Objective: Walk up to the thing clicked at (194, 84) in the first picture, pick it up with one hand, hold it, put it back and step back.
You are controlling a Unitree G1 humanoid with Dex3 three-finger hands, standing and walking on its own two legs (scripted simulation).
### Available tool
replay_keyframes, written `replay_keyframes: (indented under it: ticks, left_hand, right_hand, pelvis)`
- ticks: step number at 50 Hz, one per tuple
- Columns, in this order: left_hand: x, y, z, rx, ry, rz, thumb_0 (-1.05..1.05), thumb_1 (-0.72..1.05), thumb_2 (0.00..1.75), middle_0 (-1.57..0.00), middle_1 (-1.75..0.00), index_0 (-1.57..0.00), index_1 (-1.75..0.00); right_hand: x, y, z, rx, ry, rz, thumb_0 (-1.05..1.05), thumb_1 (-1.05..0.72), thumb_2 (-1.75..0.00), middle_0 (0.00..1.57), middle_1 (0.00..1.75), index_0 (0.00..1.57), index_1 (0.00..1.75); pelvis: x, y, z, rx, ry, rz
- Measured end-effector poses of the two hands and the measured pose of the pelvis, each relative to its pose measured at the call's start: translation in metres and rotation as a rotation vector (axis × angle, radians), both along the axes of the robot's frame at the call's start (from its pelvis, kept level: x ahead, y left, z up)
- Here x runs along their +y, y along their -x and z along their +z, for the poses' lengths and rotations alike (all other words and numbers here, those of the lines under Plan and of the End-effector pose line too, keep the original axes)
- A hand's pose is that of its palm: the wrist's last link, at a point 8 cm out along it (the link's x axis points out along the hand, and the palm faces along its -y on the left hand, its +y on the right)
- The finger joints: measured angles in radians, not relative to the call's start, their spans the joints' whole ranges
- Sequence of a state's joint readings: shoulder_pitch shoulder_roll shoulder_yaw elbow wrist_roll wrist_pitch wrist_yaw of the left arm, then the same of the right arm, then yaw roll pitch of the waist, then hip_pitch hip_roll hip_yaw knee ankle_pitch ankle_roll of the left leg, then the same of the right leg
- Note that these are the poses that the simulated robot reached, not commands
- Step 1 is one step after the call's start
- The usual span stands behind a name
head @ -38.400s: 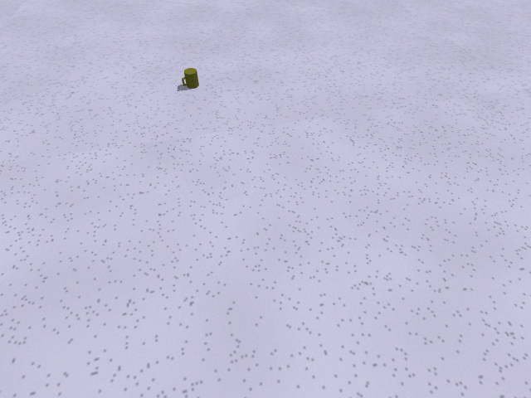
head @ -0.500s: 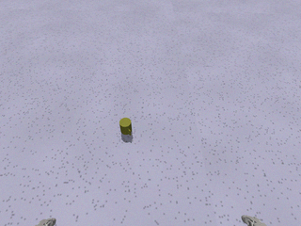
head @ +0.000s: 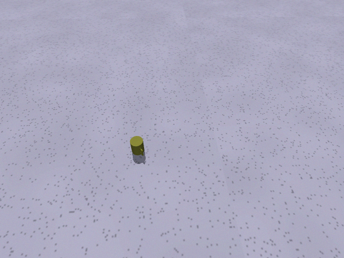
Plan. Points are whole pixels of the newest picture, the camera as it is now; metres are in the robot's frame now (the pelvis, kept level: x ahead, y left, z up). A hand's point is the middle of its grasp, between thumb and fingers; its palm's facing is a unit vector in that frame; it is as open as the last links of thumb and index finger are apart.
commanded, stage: stand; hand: left
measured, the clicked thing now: (138, 147) +0.91 +0.24 -0.73
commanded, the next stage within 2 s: walk up in 0.44 s
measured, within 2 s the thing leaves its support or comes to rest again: neither
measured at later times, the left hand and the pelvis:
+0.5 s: hand out of the picture +0.07 +0.25 -0.16, palm faces -0.03 -0.94 -0.33, open 7.4 cm; pelvis +0.01 +0.00 +0.00, yaw +0 degrees
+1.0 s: hand (54, 237) +0.20 +0.33 -0.15, palm faces -0.08 -0.93 -0.35, open 7.4 cm; pelvis +0.15 +0.05 -0.01, yaw -1 degrees
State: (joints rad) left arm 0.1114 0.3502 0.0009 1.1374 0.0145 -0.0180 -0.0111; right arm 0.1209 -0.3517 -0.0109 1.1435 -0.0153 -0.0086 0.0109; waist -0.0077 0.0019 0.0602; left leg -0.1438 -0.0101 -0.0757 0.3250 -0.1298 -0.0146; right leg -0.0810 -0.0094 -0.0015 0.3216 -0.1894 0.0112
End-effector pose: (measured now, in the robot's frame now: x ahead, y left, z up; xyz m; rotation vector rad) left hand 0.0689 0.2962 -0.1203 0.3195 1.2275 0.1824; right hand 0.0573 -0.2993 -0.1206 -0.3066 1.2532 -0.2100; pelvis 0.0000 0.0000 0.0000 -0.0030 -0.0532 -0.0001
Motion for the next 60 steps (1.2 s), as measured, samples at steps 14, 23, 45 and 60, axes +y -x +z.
replay_keyframes:
  ticks: [14, 23, 45, 60]
  left_hand:
    - [0.002, 0.008, -0.001, 0.030, -0.001, -0.001, 0.01, 0.91, 0.90, -0.20, -0.30, -0.20, -0.30]
    - [0.001, 0.002, 0.000, 0.030, -0.001, 0.001, 0.01, 0.91, 0.90, -0.20, -0.30, -0.20, -0.30]
    - [0.083, -0.065, -0.006, 0.044, -0.026, 0.010, 0.01, 0.91, 0.90, -0.20, -0.30, -0.20, -0.30]
    - [0.046, -0.238, 0.016, -0.161, -0.075, -0.077, 0.01, 0.91, 0.90, -0.20, -0.30, -0.20, -0.30]
  right_hand:
    - [0.001, 0.016, -0.003, 0.042, -0.002, -0.005, 0.00, -0.91, -0.90, 0.20, 0.29, 0.21, 0.30]
    - [0.002, -0.002, -0.004, 0.016, -0.014, 0.012, 0.00, -0.91, -0.90, 0.20, 0.29, 0.21, 0.30]
    - [0.033, -0.119, 0.021, -0.125, 0.058, 0.050, 0.00, -0.91, -0.90, 0.20, 0.29, 0.21, 0.30]
    - [0.008, -0.199, -0.024, -0.048, -0.008, 0.024, 0.01, -0.91, -0.90, 0.20, 0.29, 0.21, 0.30]
  pelvis:
    - [0.001, 0.000, -0.001, 0.014, -0.004, -0.003]
    - [-0.001, -0.008, -0.001, 0.020, -0.006, -0.004]
    - [0.051, -0.119, -0.011, -0.006, -0.012, 0.003]
    - [0.023, -0.230, -0.028, -0.012, -0.010, -0.010]
